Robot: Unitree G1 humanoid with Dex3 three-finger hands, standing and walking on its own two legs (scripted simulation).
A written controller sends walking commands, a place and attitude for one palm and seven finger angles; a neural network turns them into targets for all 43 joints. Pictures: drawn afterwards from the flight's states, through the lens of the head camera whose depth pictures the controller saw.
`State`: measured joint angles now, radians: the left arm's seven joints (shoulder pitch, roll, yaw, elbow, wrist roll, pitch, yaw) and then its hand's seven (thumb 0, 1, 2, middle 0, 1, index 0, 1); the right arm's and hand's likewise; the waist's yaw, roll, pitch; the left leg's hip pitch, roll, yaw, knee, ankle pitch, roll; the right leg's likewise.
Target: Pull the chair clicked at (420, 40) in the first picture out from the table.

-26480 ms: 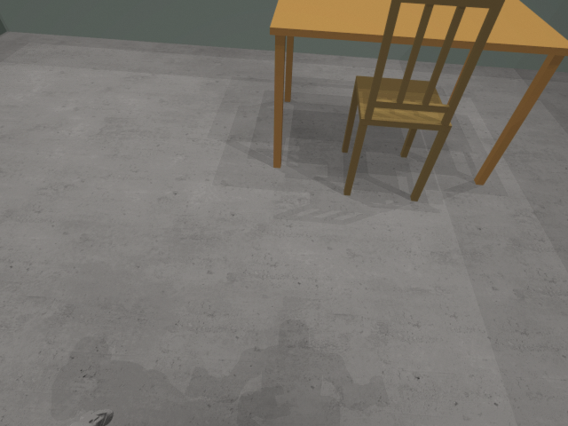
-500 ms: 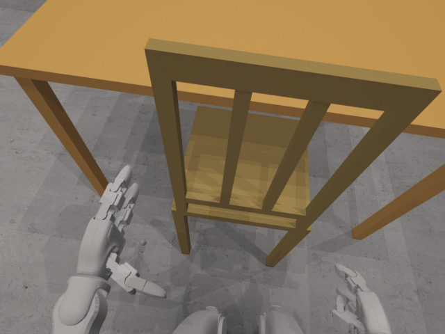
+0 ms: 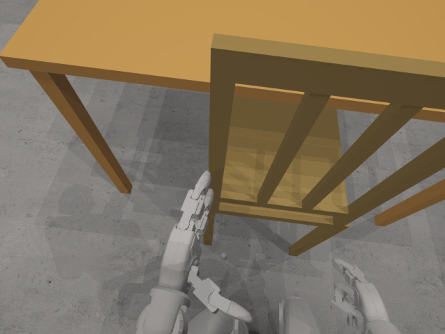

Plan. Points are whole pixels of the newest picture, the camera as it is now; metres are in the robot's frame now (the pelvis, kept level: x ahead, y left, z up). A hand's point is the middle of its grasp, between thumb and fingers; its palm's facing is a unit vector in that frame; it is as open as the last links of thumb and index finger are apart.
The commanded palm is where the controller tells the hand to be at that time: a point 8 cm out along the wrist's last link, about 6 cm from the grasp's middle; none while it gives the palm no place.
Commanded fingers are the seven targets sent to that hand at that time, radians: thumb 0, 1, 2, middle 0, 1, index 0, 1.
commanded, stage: aim the fingers beside a spindle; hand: left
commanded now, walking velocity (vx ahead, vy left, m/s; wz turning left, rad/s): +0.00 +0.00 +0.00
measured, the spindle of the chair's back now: (281, 162) +0.40 -0.04 +0.05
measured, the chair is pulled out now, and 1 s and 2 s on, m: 0.00 0.00 0.00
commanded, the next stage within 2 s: relax the arm and regain balance in 0.06 s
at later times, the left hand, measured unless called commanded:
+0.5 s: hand out of the picture +0.05 +0.54 -0.38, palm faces -0.05 -0.96 -0.29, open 16.2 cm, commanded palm none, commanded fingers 0.00 -0.50 0.30 -0.15 -0.30 -0.15 -0.30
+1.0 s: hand out of the picture -0.08 +0.52 -0.06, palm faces +0.17 -0.92 -0.36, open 16.5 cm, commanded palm none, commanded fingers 0.00 -0.50 0.30 -0.15 -0.30 -0.15 -0.30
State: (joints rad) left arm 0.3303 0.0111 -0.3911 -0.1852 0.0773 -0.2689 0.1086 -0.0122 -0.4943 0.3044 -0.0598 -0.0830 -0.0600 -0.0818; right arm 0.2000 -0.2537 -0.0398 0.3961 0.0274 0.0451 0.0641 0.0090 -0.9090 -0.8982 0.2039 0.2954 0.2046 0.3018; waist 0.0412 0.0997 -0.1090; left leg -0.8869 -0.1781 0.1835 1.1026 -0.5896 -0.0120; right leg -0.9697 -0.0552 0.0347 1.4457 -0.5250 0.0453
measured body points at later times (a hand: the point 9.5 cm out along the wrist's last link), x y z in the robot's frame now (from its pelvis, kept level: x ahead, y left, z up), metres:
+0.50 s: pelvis +0.03 +0.23 -0.10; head +0.17 +0.43 +0.27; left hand +0.05 +0.59 -0.36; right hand +0.24 -0.06 -0.09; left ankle +0.09 +0.35 -0.64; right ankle -0.10 -0.13 -0.54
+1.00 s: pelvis -0.07 +0.31 +0.08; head -0.10 +0.26 +0.52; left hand -0.09 +0.56 -0.03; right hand +0.07 +0.11 -0.06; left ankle -0.08 +0.42 -0.56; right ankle -0.08 +0.20 -0.64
